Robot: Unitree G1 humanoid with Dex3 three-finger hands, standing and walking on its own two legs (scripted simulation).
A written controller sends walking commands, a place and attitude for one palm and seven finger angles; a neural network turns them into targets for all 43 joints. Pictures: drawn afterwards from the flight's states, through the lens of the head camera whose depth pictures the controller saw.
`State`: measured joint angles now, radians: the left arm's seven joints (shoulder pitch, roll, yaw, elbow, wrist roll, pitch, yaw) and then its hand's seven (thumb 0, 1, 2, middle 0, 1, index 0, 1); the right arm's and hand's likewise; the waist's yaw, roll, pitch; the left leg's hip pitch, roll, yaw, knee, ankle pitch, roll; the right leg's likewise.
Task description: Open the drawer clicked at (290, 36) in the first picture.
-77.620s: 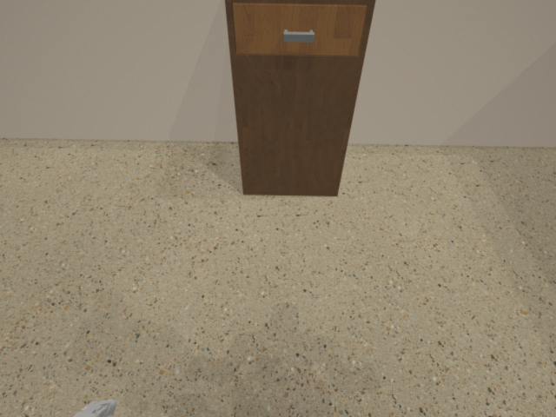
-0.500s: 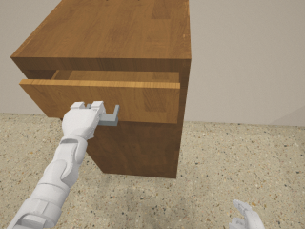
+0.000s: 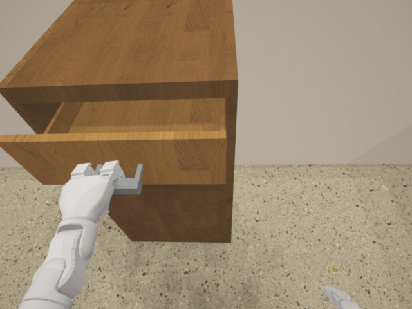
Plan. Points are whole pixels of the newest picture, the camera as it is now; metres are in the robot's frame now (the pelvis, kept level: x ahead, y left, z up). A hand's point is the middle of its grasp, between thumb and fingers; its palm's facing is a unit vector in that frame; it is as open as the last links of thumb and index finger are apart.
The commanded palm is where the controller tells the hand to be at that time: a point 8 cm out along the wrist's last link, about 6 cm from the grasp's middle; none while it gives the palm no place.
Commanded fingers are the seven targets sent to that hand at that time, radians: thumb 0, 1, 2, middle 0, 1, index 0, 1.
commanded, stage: pull the drawer open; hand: left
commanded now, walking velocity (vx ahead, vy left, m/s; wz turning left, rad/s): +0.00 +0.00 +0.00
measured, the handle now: (117, 177) +0.35 +0.22 +0.05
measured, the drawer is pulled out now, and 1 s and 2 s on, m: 0.11 0.29 0.28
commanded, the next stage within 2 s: open the thumb to release the handle in 0.82 s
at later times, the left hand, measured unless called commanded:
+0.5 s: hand (86, 262) +0.19 +0.23 +0.03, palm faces +0.00 -0.12 -0.99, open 5.6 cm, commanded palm +0.15 +0.23 +0.09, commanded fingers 0.00 0.90 0.90 -0.40 -1.35 -0.40 -1.35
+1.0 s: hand out of the picture +0.11 +0.24 +0.03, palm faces +0.00 -0.04 -1.00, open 5.8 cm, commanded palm +0.09 +0.24 +0.09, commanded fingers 0.00 0.55 0.75 -0.38 -1.31 -0.38 -1.31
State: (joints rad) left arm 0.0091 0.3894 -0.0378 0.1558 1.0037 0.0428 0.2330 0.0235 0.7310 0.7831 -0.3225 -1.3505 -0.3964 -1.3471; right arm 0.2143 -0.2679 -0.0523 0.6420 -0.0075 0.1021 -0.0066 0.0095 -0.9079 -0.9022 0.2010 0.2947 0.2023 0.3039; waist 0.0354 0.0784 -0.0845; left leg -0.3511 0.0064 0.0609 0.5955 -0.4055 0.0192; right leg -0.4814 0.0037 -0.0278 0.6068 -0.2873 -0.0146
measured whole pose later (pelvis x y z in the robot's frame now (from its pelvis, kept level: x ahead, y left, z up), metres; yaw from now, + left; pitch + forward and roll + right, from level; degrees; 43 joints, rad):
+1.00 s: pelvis -0.02 +0.00 -0.02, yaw -1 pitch +8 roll +0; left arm 0.77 0.44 0.00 -0.37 1.03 -0.03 0.44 -0.02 0.69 0.78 -0.38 -1.34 -0.38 -1.34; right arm 0.14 -0.27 -0.01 0.54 -0.05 0.09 0.03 0.01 -0.91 -0.90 0.20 0.29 0.20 0.30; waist 0.11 0.06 -0.09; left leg -0.42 0.02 0.07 0.76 -0.48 0.02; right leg -0.55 0.01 -0.01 0.76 -0.34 -0.02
